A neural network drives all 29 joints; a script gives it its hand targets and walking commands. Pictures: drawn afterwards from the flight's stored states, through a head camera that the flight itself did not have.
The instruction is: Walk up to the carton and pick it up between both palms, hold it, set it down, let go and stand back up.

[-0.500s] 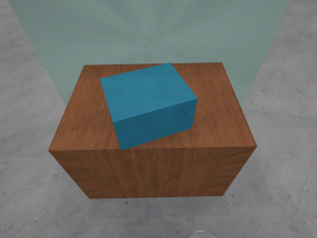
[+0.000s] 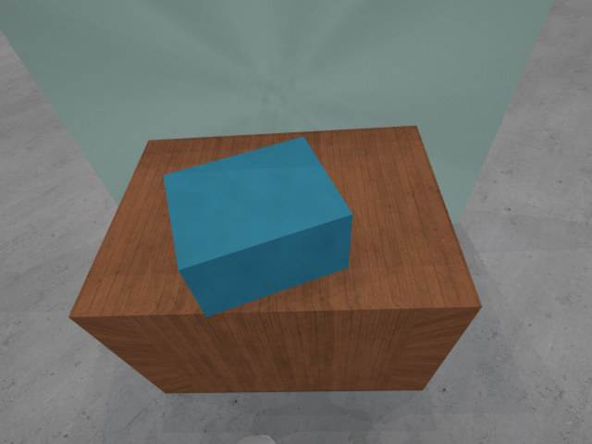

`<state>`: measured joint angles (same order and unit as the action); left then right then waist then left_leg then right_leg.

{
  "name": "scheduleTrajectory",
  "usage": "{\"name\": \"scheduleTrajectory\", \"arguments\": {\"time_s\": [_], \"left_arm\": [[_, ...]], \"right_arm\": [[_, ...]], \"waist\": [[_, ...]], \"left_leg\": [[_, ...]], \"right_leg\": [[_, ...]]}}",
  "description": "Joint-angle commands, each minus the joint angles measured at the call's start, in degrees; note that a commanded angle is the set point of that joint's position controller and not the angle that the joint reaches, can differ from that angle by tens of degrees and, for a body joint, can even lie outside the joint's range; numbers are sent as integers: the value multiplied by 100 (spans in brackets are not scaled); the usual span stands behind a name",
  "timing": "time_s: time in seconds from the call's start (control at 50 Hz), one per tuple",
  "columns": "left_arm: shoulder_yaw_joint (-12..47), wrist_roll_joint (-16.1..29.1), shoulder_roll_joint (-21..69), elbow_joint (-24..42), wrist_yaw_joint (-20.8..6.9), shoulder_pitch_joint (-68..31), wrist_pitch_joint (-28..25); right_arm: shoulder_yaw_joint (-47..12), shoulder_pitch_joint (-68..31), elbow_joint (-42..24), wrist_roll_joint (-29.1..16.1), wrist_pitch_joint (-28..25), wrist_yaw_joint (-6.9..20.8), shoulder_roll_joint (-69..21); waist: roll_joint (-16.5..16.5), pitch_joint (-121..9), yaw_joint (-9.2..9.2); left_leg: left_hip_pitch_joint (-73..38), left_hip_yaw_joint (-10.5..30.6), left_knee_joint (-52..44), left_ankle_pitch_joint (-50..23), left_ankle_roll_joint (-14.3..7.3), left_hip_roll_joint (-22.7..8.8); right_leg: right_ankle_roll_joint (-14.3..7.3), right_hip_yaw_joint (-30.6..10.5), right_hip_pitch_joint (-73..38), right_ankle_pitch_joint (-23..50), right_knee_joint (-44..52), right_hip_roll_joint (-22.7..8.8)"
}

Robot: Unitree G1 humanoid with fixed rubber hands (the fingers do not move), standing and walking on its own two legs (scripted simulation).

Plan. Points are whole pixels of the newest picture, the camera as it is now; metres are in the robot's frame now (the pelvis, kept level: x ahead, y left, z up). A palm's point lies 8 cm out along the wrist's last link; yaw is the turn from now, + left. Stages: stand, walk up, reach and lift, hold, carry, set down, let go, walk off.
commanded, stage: walk up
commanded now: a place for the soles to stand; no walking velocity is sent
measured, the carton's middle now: (257, 222) +0.57 +0.13 -0.10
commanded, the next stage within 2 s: none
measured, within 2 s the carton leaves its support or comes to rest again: neither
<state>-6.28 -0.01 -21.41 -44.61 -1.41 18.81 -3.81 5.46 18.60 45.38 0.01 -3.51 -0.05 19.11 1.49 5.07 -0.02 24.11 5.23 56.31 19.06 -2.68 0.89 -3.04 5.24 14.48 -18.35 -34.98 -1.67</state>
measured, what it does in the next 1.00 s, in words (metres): steps on the spot: left foot, then right foot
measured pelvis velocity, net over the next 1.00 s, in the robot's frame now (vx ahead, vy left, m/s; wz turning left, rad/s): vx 0.06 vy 0.01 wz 0.10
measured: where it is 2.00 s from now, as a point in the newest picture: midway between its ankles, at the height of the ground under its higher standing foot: outside the picture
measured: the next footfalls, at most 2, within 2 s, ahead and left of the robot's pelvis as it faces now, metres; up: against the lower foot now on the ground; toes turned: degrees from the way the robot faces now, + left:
left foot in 0.14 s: +0.12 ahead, +0.15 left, +0.00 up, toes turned +1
right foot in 0.58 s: +0.15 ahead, -0.10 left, +0.00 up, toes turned +1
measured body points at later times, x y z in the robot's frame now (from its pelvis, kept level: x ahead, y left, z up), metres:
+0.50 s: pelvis +0.05 +0.03 -0.01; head +0.07 +0.05 +0.44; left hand +0.09 +0.35 -0.12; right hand +0.14 -0.27 -0.11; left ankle +0.08 +0.15 -0.73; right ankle +0.08 -0.09 -0.70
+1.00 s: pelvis +0.06 +0.01 -0.02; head +0.08 +0.02 +0.43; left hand +0.10 +0.33 -0.12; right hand +0.16 -0.28 -0.13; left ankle +0.09 +0.14 -0.73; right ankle +0.11 -0.09 -0.73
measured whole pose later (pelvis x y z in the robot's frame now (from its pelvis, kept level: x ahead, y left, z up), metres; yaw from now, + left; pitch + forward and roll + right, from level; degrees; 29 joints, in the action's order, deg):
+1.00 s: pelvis +0.06 +0.01 -0.02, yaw +6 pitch -2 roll -1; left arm -5.1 0.0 -21.1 -44.7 -1.7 18.4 -1.5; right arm 4.4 18.3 46.2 0.0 -3.0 -0.1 19.1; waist 0.2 4.1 0.0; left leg 21.0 1.7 41.3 17.7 -1.3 0.0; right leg -3.0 6.2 20.8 -20.5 -42.5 -1.9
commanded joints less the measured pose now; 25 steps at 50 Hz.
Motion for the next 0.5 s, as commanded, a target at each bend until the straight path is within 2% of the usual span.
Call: {"name": "scheduleTrajectory", "arguments": {"time_s": [0.0,0.02,0.04,0.06,0.08,0.1,0.12,0.14,0.16,0.18,0.22,0.26,0.3,0.38,0.44,0.48], "left_arm": [[-427,-110,-1520,344,48,773,-169],[-419,-129,-1553,390,21,638,-148],[-401,-140,-1573,448,-7,414,-123],[-377,-132,-1573,495,-33,139,-86],[-313,-124,-1480,531,-46,-102,-43],[-159,-119,-1067,569,-43,-41,-12],[-17,-106,-583,618,-47,111,18],[-79,-113,-854,602,-25,74,123],[-207,-137,-1371,526,5,-151,213],[-196,-106,-1392,493,-21,-178,243],[-218,-127,-1237,385,-73,-50,266],[-248,-131,-1181,310,-91,153,295],[-229,-148,-1122,324,-66,93,327],[-183,-162,-1062,378,-2,-89,294],[-199,-170,-1070,432,22,-161,210],[-213,-180,-1076,395,38,-49,134]], "right_arm": [[185,-383,-474,127,-139,53,1261],[181,-348,-465,134,-186,57,1249],[186,-223,-424,131,-238,55,1239],[203,108,-316,133,-293,43,1214],[248,692,-105,155,-355,5,1239],[374,1269,104,200,-409,-69,1514],[509,1273,72,271,-416,-143,2049],[544,1002,-138,186,-376,-188,2390],[520,721,-151,58,-330,-182,2298],[468,513,-191,80,-319,-181,2118],[359,366,-182,99,-341,-188,1852],[325,422,-183,82,-359,-169,1774],[313,412,-202,85,-350,-170,1776],[301,258,-261,103,-282,-174,1776],[325,256,-282,129,-227,-161,1847],[311,59,-328,138,-176,-145,1860]], "waist": [[-741,-468,465],[-819,-498,426],[-864,-514,313],[-799,-599,62],[-589,-841,-279],[262,-1184,-522],[1311,-1009,-414],[1095,-747,-330],[500,-330,-292],[296,89,-182],[372,154,-125],[484,-75,-112],[536,-190,-125],[641,-186,-168],[717,-291,-220],[682,-426,-125]], "left_leg": [[1106,-357,-1067,562,168,-337],[818,-488,-1375,656,126,-359],[409,-556,-1769,627,71,-358],[-244,-643,-2413,261,-6,-304],[-1258,-712,-3084,-369,-70,-127],[-2384,-52,-3342,-483,-101,-178],[-2819,1887,-3609,-225,-382,-1320],[-2513,3886,-4179,552,-881,-2245],[-1776,3778,-4191,1201,-1107,-2241],[-1406,3214,-4134,1145,-980,-1996],[-1313,2336,-3937,309,-715,-1533],[-1353,1924,-3774,-485,-629,-1338],[-1406,1782,-3640,-921,-679,-1300],[-1367,1612,-3358,-1255,-962,-1297],[-1279,1739,-3134,-1305,-1113,-1426],[-825,1706,-2914,-1182,-1130,-1439]], "right_leg": [[-1024,-1547,-1747,1801,1181,-1789],[-1136,-1483,-1535,1839,1069,-1836],[-1159,-1353,-1203,1950,912,-1856],[-1036,-1075,-787,1871,560,-1715],[-819,-706,-295,1743,-207,-1407],[-492,-395,382,1386,-1572,-862],[-74,-20,1712,-511,-2489,-94],[81,-387,2596,-1434,-2920,299],[8,-902,2475,-1475,-3095,-37],[-13,-896,2462,-1148,-3073,-191],[17,-912,2308,-654,-2811,-339],[121,-797,2031,-448,-2657,-318],[185,-739,1946,-431,-2500,-287],[218,-663,1826,-676,-1785,-283],[176,-622,1488,-851,-1260,-223],[92,-540,868,-854,-858,-100]]}}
